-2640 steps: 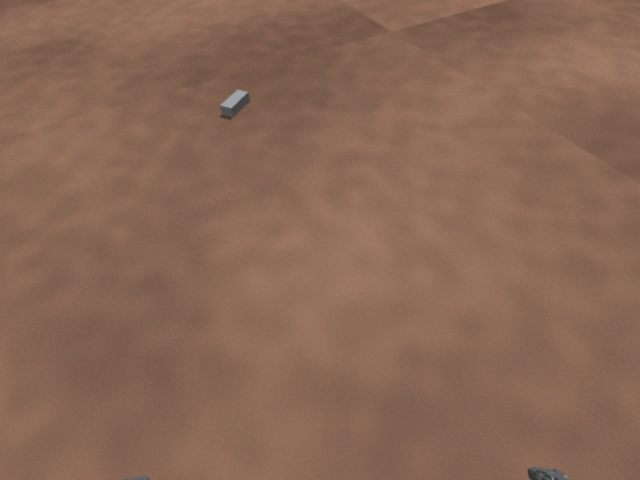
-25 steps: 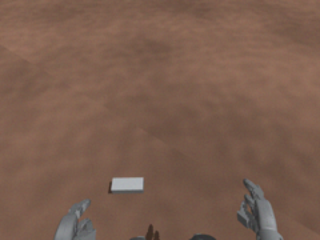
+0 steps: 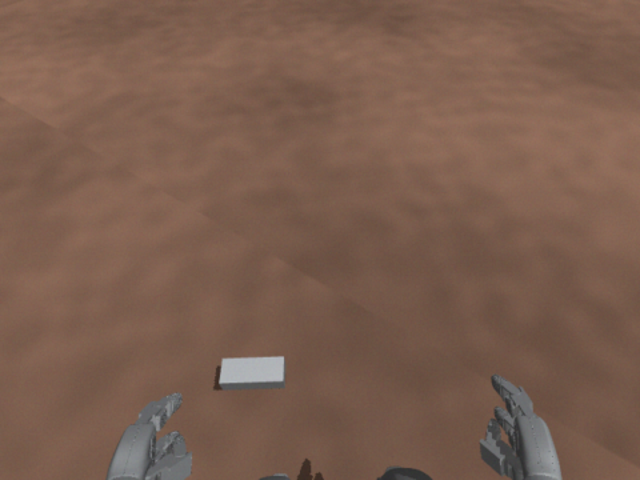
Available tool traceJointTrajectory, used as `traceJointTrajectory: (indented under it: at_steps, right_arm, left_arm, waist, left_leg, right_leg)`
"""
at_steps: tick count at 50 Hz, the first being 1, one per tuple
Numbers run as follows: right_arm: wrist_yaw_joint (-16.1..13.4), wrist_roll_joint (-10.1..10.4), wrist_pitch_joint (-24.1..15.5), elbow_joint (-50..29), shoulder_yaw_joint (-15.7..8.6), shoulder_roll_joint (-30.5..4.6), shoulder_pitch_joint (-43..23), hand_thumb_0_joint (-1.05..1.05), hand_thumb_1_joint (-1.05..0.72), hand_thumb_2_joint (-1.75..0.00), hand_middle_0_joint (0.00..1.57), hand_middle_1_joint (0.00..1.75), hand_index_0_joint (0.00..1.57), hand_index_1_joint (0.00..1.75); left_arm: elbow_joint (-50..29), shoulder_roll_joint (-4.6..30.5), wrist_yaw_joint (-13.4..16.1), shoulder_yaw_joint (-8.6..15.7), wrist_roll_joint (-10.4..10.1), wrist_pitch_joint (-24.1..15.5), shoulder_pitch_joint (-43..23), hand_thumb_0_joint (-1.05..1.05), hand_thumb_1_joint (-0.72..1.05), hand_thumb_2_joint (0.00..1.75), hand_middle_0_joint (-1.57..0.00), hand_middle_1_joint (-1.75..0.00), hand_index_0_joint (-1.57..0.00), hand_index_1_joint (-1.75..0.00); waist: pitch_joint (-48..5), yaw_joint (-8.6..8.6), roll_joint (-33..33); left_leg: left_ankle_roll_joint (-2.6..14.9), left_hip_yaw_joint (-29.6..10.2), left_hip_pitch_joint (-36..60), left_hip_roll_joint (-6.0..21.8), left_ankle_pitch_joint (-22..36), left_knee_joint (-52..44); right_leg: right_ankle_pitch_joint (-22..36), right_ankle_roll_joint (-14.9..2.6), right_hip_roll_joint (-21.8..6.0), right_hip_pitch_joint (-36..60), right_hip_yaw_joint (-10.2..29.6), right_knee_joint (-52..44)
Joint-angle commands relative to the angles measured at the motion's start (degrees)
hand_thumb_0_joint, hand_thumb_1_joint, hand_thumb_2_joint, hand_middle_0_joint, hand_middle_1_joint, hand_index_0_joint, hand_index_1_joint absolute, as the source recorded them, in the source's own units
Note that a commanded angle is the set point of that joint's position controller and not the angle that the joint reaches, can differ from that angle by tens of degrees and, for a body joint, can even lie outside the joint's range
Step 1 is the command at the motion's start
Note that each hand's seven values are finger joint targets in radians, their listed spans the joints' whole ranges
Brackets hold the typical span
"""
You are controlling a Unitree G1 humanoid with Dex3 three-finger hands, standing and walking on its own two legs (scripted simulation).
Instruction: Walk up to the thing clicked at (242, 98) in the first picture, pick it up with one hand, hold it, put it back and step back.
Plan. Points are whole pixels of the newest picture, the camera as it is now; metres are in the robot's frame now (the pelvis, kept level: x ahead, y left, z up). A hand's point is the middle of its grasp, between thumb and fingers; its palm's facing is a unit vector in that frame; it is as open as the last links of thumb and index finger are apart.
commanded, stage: home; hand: left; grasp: from above
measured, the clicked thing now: (253, 373) +0.52 +0.21 -0.69
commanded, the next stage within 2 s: stand in 1.36 s
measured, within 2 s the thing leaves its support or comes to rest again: neither
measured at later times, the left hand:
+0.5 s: hand (192, 463) +0.16 +0.17 -0.05, palm faces +0.04 -0.98 -0.20, open 7.4 cm
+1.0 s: hand (188, 459) +0.17 +0.18 -0.05, palm faces +0.03 -0.98 -0.20, open 7.4 cm
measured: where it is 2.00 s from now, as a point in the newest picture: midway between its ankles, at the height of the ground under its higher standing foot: outside the picture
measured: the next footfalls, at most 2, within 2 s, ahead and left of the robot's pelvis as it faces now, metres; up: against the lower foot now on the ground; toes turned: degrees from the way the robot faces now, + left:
none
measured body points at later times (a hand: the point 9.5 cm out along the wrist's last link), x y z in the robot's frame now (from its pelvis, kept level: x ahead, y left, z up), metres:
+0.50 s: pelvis +0.00 -0.01 +0.00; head +0.01 +0.00 +0.45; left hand +0.16 +0.22 -0.03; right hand +0.16 -0.25 -0.07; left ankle +0.00 +0.11 -0.68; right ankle +0.01 -0.12 -0.68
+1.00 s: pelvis +0.00 +0.00 +0.00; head +0.02 +0.00 +0.45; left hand +0.16 +0.23 -0.03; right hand +0.16 -0.25 -0.07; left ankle +0.00 +0.11 -0.68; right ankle +0.01 -0.12 -0.68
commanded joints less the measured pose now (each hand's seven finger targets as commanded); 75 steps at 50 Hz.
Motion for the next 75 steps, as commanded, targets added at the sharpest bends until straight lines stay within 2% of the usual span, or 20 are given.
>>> traceJointTrajectory:
  at_steps: [1, 12, 20, 29, 32, 33, 39, 43, 48, 51, 53, 56, 65, 69, 70, 71, 72, 73, 74, 75]
  right_arm:
    - [-0.57, -0.29, -3.53, -9.3, -3.1, -7.46, -4.51, 0.0, -0.9, -0.9, 0.2, 0.3, 0.2, 0.3]
    - [-0.94, -0.2, -3.87, -9.7, -2.98, -6.98, -4.85, 0.0, -0.9, -0.9, 0.2, 0.3, 0.2, 0.3]
    - [-1.07, -0.24, -3.98, -9.27, -3.09, -6.98, -4.32, 0.0, -0.9, -0.9, 0.2, 0.3, 0.2, 0.3]
    - [-1.07, -0.23, -3.68, -9.12, -3.18, -6.87, -4.32, 0.0, -0.9, -0.9, 0.2, 0.3, 0.2, 0.3]
    - [-0.99, -0.15, -3.63, -9.34, -3.16, -6.94, -4.17, 0.0, -0.9, -0.9, 0.2, 0.3, 0.2, 0.3]
    - [-1.05, -0.12, -3.54, -9.33, -3.28, -6.99, -4.2, 0.0, -0.9, -0.9, 0.2, 0.3, 0.2, 0.3]
    - [-0.93, -0.23, -3.47, -9.42, -3.21, -6.83, -4.15, 0.0, -0.9, -0.9, 0.2, 0.3, 0.2, 0.3]
    - [-0.85, -0.11, -3.36, -9.61, -3.5, -7.18, -4.11, 0.0, -0.9, -0.9, 0.2, 0.3, 0.2, 0.3]
    - [-0.85, -0.18, -3.38, -9.4, -3.35, -6.99, -3.69, 0.0, -0.9, -0.9, 0.2, 0.3, 0.2, 0.3]
    - [-0.77, -0.16, -3.15, -9.58, -3.33, -7.06, -4.08, 0.0, -0.9, -0.9, 0.2, 0.3, 0.2, 0.3]
    - [-0.75, -0.19, -3.0, -9.85, -3.51, -7.11, -4.13, 0.0, -0.9, -0.9, 0.2, 0.3, 0.2, 0.3]
    - [-0.74, -0.1, -3.13, -9.87, -3.28, -7.05, -4.25, 0.0, -0.9, -0.9, 0.2, 0.3, 0.2, 0.3]
    - [-0.72, -0.08, -3.1, -10.16, -3.27, -6.68, -3.58, 0.0, -0.9, -0.9, 0.2, 0.3, 0.2, 0.3]
    - [-0.81, -0.11, -3.08, -10.33, -3.26, -6.78, -4.15, 0.0, -0.9, -0.9, 0.2, 0.3, 0.2, 0.3]
    - [-0.77, -0.1, -3.14, -10.38, -3.39, -6.91, -4.1, 0.0, -0.9, -0.9, 0.2, 0.3, 0.2, 0.3]
    - [-0.76, -0.05, -3.03, -10.2, -3.26, -6.75, -4.14, 0.0, -0.9, -0.9, 0.2, 0.3, 0.2, 0.3]
    - [-0.81, -0.06, -3.07, -10.33, -3.42, -6.96, -3.85, 0.0, -0.9, -0.9, 0.2, 0.3, 0.2, 0.3]
    - [2.61, -7.73, 2.89, 3.81, -5.81, -13.35, -7.65, 0.0, -0.9, -0.9, 0.2, 0.3, 0.2, 0.3]
    - [4.19, -7.46, 5.2, 5.07, -6.77, -14.01, -8.47, 0.0, -0.9, -0.9, 0.2, 0.3, 0.2, 0.3]
    - [5.14, -7.49, 6.26, 4.82, -6.47, -13.57, -7.31, 0.0, -0.9, -0.9, 0.2, 0.3, 0.2, 0.3]
  left_arm:
    - [-10.39, 5.65, 0.31, 3.59, 0.24, -2.57, -1.41, 0.0, 0.9, 0.9, -0.2, -0.3, -0.2, -0.3]
    - [-11.3, 6.17, 0.51, 4.24, 0.57, -2.54, -1.83, 0.0, 0.9, 0.9, -0.2, -0.3, -0.2, -0.3]
    - [-11.77, 5.76, 0.52, 3.58, 0.35, -2.79, -1.24, 0.0, 0.9, 0.9, -0.2, -0.3, -0.2, -0.3]
    - [-11.97, 6.46, 0.51, 4.24, 0.38, -2.89, -1.02, 0.0, 0.9, 0.9, -0.2, -0.3, -0.2, -0.3]
    - [-11.07, 5.68, 0.38, 3.44, 0.44, -2.69, -0.49, 0.0, 0.9, 0.9, -0.2, -0.3, -0.2, -0.3]
    - [-12.24, 6.94, 0.56, 4.75, 0.4, -2.78, -0.65, 0.0, 0.9, 0.9, -0.2, -0.3, -0.2, -0.3]
    - [-10.6, 5.03, 0.44, 3.3, 0.42, -2.54, 0.2, 0.0, 0.9, 0.9, -0.2, -0.3, -0.2, -0.3]
    - [-13.63, 6.9, 0.6, 4.26, 0.63, -2.81, -0.99, 0.0, 0.9, 0.9, -0.2, -0.3, -0.2, -0.3]
    - [-12.48, 5.75, 0.53, 3.38, 0.39, -2.76, -0.38, 0.0, 0.9, 0.9, -0.2, -0.3, -0.2, -0.3]
    - [-10.59, 5.39, 0.47, 3.71, 0.22, -2.39, 0.83, 0.0, 0.9, 0.9, -0.2, -0.3, -0.2, -0.3]
    - [-14.27, 7.3, 0.58, 4.67, 0.48, -2.7, -1.51, 0.0, 0.9, 0.9, -0.2, -0.3, -0.2, -0.3]
    - [-12.37, 6.11, 0.48, 3.59, 0.64, -2.52, -0.98, 0.0, 0.9, 0.9, -0.2, -0.3, -0.2, -0.3]
    - [-13.34, 6.02, 0.61, 3.57, 0.42, -2.5, -0.42, 0.0, 0.9, 0.9, -0.2, -0.3, -0.2, -0.3]
    - [-11.96, 5.54, 0.63, 3.32, 0.6, -2.42, -0.19, 0.0, 0.9, 0.9, -0.2, -0.3, -0.2, -0.3]
    - [-14.51, 6.92, 0.73, 4.46, 0.56, -2.73, -1.05, 0.0, 0.9, 0.9, -0.2, -0.3, -0.2, -0.3]
    - [-12.25, 5.93, 0.64, 3.54, 0.56, -2.49, 0.07, 0.0, 0.9, 0.9, -0.2, -0.3, -0.2, -0.3]
    - [-14.24, 6.83, 0.69, 4.2, 0.53, -2.73, -0.77, 0.0, 0.9, 0.9, -0.2, -0.3, -0.2, -0.3]
    - [5.87, 10.66, 2.61, 3.99, 7.19, -14.1, -18.21, 0.0, 0.9, 0.9, -0.2, -0.3, -0.2, -0.3]
    - [16.78, 11.24, 2.29, 5.04, 7.4, -17.75, -11.81, 0.0, 0.9, 0.9, -0.2, -0.3, -0.2, -0.3]
    - [19.29, 12.15, 1.96, 4.9, 7.73, -19.71, -11.58, 0.0, 0.9, 0.9, -0.2, -0.3, -0.2, -0.3]
  waist:
    - [-3.3, 0.39, -0.31]
    - [-2.14, 0.58, -0.61]
    - [-4.53, 0.0, -0.93]
    - [-3.97, 0.56, -0.78]
    - [-4.35, 0.15, -1.18]
    - [-4.12, 0.94, -0.9]
    - [-3.55, 0.16, -1.31]
    - [-4.51, 1.01, 0.35]
    - [-4.97, 0.14, -1.33]
    - [-4.54, 0.51, -1.55]
    - [-4.68, 0.88, -0.13]
    - [-2.46, 0.39, -1.18]
    - [-5.08, 0.24, -0.77]
    - [-3.36, 0.3, -1.14]
    - [-4.26, 0.75, -0.88]
    - [-3.76, 0.41, -1.18]
    - [-4.89, 0.54, -0.66]
    - [9.19, 4.28, -2.6]
    - [4.13, 4.94, -5.31]
    - [2.0, 3.84, -7.19]
  left_leg:
    - [-0.25, -2.07, 3.53, 0.49, 13.87, -10.79]
    - [0.44, -0.12, 1.56, -0.29, 7.33, -10.39]
    - [0.36, 0.02, 3.07, -0.21, 13.09, -8.8]
    - [0.22, -0.19, 2.74, -0.23, 14.09, -8.89]
    - [0.26, -0.24, 2.91, -0.28, 14.72, -8.75]
    - [0.34, 0.01, 2.77, -0.26, 14.61, -8.58]
    - [0.24, -0.21, 2.72, -0.17, 13.9, -8.78]
    - [-0.14, -0.59, 3.27, 0.08, 14.69, -9.3]
    - [0.06, -0.76, 3.42, 0.12, 16.07, -8.59]
    - [0.14, -0.65, 2.79, 0.03, 15.98, -8.36]
    - [0.04, -0.65, 2.6, -0.06, 14.2, -8.9]
    - [0.2, -0.84, 1.86, 0.07, 11.42, -9.61]
    - [0.29, -0.42, 2.88, -0.13, 13.89, -8.33]
    - [0.25, -0.33, 1.66, -0.15, 11.72, -8.54]
    - [0.19, -0.64, 1.77, -0.08, 11.44, -8.91]
    - [0.3, -0.44, 1.75, -0.19, 11.75, -8.68]
    - [0.25, -0.44, 2.36, -0.12, 12.54, -8.58]
    - [2.6, -4.06, 4.63, 3.27, 22.07, -15.5]
    - [3.06, -2.55, 8.23, 2.46, 24.95, -14.22]
    - [2.97, -1.36, 10.89, 2.02, 26.02, -13.69]
  right_leg:
    - [10.28, -0.62, 1.14, 3.55, -0.24, -7.41]
    - [5.69, -0.12, 0.7, 2.59, 0.5, -9.25]
    - [10.53, -0.23, 0.78, 3.76, 0.5, -8.2]
    - [11.26, -0.22, 0.85, 4.04, 0.28, -7.85]
    - [11.86, -0.32, 0.72, 4.27, 0.5, -7.81]
    - [11.85, -0.29, 0.67, 4.2, 0.47, -7.97]
    - [11.12, -0.27, 0.77, 3.69, 0.37, -7.83]
    - [11.06, -0.51, 0.95, 3.51, 0.14, -7.01]
    - [12.51, -0.49, 0.95, 3.89, 0.17, -6.81]
    - [12.7, -0.33, 0.88, 4.11, 0.05, -7.14]
    - [11.08, -0.39, 0.85, 3.58, 0.23, -7.28]
    - [8.99, -0.29, 0.8, 2.92, 0.16, -7.69]
    - [11.07, -0.4, 0.81, 3.62, 0.34, -7.3]
    - [9.26, -0.13, 0.83, 2.43, 0.25, -7.75]
    - [8.92, -0.31, 0.86, 3.14, 0.16, -7.51]
    - [9.31, -0.23, 0.79, 3.09, 0.23, -7.72]
    - [9.88, -0.35, 0.85, 3.47, 0.28, -7.46]
    - [10.81, -2.27, -3.44, 11.11, 5.42, -8.0]
    - [12.43, -4.37, -4.09, 13.78, 8.44, -10.86]
    - [14.87, -5.2, -5.17, 14.63, 9.86, -11.45]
